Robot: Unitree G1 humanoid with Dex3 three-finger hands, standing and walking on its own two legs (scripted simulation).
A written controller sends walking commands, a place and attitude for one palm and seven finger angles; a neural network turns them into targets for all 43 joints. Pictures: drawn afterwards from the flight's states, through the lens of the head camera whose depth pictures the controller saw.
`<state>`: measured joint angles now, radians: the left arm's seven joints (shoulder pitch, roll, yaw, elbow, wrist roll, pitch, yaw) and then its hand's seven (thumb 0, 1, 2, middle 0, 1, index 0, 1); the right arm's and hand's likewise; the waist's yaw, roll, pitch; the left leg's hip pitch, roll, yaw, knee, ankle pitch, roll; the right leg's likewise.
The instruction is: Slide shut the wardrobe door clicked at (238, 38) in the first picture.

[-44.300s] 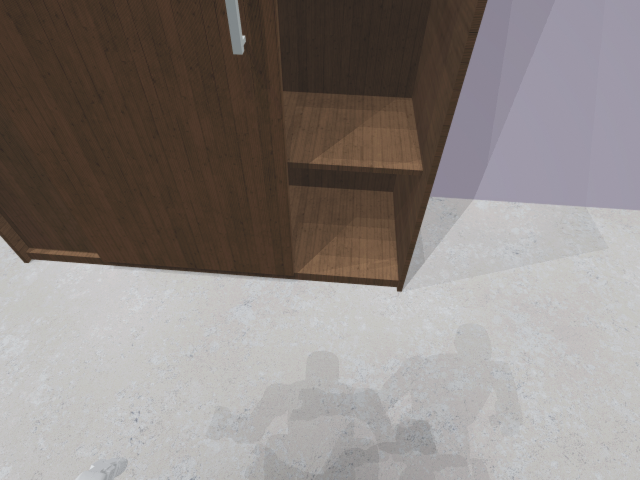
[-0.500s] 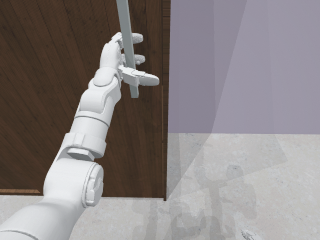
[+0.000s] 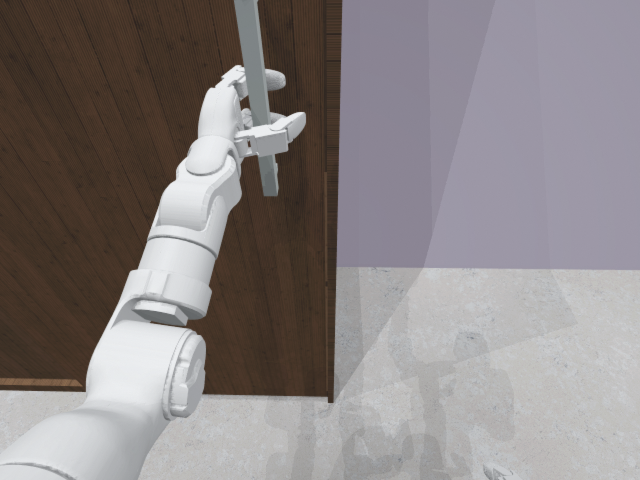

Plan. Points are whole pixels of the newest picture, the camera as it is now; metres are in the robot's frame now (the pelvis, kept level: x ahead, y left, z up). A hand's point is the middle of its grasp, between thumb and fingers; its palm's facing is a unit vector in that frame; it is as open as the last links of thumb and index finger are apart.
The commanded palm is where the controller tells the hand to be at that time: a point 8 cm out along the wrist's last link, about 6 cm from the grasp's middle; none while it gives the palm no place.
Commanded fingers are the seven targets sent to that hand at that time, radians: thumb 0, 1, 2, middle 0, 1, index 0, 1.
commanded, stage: grip the handle and tug to test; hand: left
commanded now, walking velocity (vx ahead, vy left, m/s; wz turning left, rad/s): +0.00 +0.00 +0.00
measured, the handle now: (262, 104) +0.50 +0.09 +0.25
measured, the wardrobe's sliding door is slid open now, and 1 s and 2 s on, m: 0.00 0.00 0.00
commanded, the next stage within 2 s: tug the door sideways, standing still in 0.88 s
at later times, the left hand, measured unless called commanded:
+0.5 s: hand (274, 125) +0.45 +0.07 +0.25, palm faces -0.02 -1.00 +0.01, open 5.6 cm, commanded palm +0.42 +0.13 +0.24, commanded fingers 0.00 0.90 0.90 -0.45 -1.40 -0.45 -1.40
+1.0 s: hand (274, 127) +0.44 +0.07 +0.25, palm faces -0.04 -1.00 +0.02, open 5.7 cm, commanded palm +0.42 +0.12 +0.24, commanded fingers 0.00 0.90 0.90 -0.45 -1.40 -0.45 -1.40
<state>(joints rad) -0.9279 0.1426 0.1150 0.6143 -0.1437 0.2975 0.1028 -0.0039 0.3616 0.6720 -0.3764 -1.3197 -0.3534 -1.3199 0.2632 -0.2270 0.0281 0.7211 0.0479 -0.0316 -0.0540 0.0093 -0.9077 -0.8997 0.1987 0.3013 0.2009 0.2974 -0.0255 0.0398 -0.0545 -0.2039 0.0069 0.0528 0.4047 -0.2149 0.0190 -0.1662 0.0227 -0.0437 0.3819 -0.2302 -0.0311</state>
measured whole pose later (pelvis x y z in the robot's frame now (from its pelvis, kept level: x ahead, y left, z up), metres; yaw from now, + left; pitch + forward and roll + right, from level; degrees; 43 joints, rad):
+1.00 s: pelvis +0.02 +0.00 +0.00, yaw -2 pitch +1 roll +0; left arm -0.76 0.16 0.16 0.34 -0.17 0.41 0.07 0.00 0.76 0.78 -0.35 -1.40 -0.35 -1.32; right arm 0.22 -0.24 0.03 0.66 0.05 0.04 -0.05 0.01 -0.91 -0.90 0.20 0.30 0.20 0.30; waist -0.04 0.05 -0.06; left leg -0.15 0.02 0.08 0.37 -0.23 0.01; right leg -0.12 0.04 -0.01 0.35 -0.24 -0.04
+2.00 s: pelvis -0.01 +0.01 -0.01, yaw +3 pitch +2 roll +0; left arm -1.09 0.07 -0.04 0.77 -0.16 0.25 0.21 -0.02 0.78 0.80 -0.36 -1.37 -0.25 -1.40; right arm 0.26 -0.21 0.02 0.79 0.04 -0.10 -0.01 0.01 -0.91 -0.90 0.20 0.30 0.20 0.30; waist 0.01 0.03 -0.05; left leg -0.29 -0.03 0.00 0.49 -0.23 0.03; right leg -0.24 -0.01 -0.09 0.47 -0.27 -0.02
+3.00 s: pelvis +0.08 -0.19 -0.02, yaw +8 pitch -1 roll +0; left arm -0.77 0.26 0.17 0.08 -0.07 0.03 0.15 -0.05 0.73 0.85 -0.50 -1.42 -0.21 -1.32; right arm 0.06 -0.23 -0.06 0.63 0.06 -0.15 -0.02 0.01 -0.91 -0.90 0.20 0.30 0.20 0.30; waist 0.15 0.04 0.26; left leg -0.21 0.13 0.03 0.61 -0.37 -0.08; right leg -0.40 -0.05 -0.04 0.78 -0.33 0.01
